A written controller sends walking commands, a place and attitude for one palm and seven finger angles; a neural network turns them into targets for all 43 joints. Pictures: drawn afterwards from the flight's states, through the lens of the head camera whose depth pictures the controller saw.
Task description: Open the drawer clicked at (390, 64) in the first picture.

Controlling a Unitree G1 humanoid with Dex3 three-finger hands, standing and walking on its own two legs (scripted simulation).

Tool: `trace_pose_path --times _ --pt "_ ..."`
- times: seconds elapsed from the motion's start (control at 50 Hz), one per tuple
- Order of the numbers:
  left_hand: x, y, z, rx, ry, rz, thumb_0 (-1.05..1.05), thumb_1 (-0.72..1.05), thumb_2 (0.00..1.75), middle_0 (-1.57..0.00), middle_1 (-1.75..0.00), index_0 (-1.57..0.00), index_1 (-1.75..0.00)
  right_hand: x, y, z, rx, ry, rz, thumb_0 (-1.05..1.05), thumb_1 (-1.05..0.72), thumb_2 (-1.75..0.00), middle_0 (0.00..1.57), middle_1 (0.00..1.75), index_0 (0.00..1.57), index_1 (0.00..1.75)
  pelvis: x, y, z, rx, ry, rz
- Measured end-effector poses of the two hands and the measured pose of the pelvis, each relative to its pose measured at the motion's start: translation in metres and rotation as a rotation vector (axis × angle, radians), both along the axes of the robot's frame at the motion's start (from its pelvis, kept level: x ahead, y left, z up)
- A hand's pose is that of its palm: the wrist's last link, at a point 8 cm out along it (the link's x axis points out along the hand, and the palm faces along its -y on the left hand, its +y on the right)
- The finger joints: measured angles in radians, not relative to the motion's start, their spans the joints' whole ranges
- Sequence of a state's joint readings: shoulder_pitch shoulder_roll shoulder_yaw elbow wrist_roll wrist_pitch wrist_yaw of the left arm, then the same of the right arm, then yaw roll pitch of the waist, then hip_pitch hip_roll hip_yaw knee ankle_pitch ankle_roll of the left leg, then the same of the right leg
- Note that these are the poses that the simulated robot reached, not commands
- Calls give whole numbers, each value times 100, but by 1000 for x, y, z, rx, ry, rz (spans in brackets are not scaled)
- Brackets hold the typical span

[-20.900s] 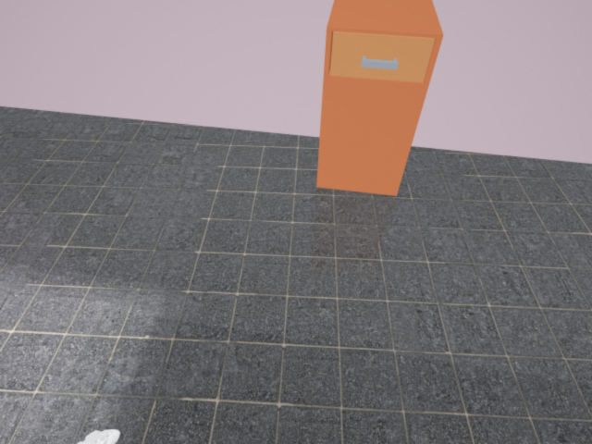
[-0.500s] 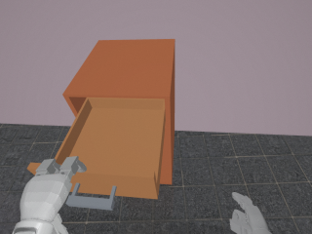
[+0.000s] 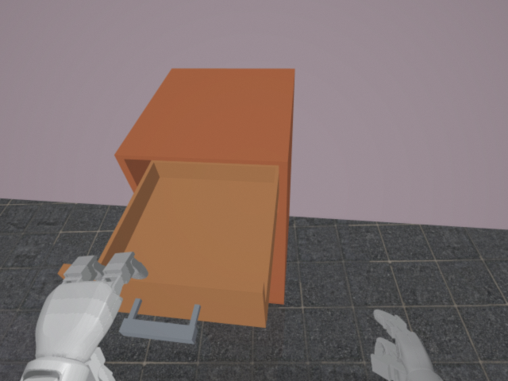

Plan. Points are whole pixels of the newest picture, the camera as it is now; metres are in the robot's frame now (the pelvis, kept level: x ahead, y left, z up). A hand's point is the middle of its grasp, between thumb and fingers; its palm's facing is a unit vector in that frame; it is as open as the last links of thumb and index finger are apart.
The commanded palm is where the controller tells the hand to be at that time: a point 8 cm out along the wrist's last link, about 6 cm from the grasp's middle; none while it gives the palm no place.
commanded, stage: draw the hand back to the body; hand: left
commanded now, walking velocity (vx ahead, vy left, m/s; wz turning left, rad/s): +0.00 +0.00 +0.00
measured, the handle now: (162, 318) +0.23 +0.22 -0.08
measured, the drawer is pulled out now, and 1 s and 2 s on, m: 0.30 0.30 0.30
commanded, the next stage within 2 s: step back with the hand held close in 1.52 s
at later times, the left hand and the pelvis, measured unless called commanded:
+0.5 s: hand (88, 304) +0.18 +0.25 +0.10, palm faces +0.05 -0.10 -0.99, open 13.9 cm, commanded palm +0.15 +0.25 +0.15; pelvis +0.00 +0.00 +0.01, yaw +0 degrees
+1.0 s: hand (88, 276) +0.19 +0.22 +0.16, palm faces +0.39 -0.83 -0.40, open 11.5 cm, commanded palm +0.13 +0.27 +0.18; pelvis +0.01 -0.01 +0.02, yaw +3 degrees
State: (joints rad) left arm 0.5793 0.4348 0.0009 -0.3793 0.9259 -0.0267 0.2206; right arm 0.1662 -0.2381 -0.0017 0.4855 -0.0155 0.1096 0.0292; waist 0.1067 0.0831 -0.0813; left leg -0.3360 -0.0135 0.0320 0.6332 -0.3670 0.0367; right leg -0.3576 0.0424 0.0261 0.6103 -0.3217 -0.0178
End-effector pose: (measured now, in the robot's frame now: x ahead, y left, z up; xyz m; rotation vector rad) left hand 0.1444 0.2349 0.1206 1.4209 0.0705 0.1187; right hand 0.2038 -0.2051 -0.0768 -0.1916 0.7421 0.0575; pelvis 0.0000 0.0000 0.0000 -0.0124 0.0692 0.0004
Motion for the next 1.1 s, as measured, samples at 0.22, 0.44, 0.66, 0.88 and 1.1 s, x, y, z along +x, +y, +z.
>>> trace_pose_path --times 0.22,0.44,0.66,0.88,1.1 --pt "-2 13 15 20 -19 33 0 -49 30 -32 -120 -32 -120 -2 7 0 16 9 -2 2 -91 -89 20 30 20 30 0 5 2 -3 -16 3" --pt "8 15 25 33 -6 6 0 -49 30 -32 -120 -32 -120 -1 9 2 8 18 3 2 -91 -89 20 30 20 30 2 5 6 -4 -29 6" --pt "2 24 25 -823 -189 158 -1 -45 32 -31 -117 -31 -117 -1 4 15 -8 -93 -71 2 -91 -89 20 30 20 30 10 1 11 2 -91 34" --pt "6 29 49 -971 -369 134 -1 -16 45 -29 -98 -28 -98 -6 -5 17 -37 -107 -51 2 -90 -89 20 30 20 30 16 -9 16 4 -114 52" --pt "-4 27 61 -928 -377 146 0 21 61 -26 -74 -26 -74 0 -18 18 -30 -115 -67 2 -90 -89 20 30 20 30 13 -16 18 7 -112 49"
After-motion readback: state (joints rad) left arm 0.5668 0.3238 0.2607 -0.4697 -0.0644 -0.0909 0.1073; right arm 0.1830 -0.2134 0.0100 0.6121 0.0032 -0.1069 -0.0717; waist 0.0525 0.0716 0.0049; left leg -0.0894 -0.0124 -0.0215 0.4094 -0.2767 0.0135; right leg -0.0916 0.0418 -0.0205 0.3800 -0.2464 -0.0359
